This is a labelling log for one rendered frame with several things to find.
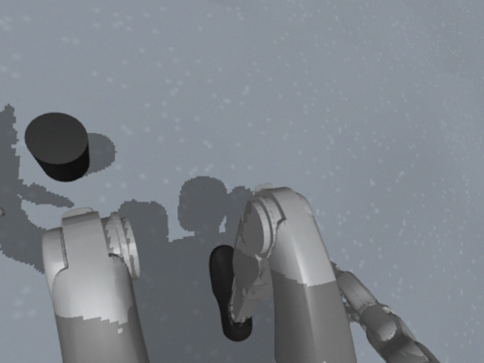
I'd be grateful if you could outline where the right robot foot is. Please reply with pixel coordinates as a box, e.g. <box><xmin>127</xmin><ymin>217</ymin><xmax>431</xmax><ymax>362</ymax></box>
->
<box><xmin>209</xmin><ymin>245</ymin><xmax>253</xmax><ymax>342</ymax></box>

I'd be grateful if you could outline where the right robot arm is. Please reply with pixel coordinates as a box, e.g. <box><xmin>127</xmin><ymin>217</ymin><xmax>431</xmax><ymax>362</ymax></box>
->
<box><xmin>359</xmin><ymin>304</ymin><xmax>440</xmax><ymax>363</ymax></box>

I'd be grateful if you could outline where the right robot hand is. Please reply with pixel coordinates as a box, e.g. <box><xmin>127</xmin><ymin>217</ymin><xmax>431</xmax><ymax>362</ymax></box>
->
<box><xmin>330</xmin><ymin>261</ymin><xmax>379</xmax><ymax>324</ymax></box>

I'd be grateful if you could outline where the can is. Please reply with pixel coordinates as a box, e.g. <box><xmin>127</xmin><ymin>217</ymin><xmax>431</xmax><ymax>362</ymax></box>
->
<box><xmin>24</xmin><ymin>113</ymin><xmax>90</xmax><ymax>182</ymax></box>

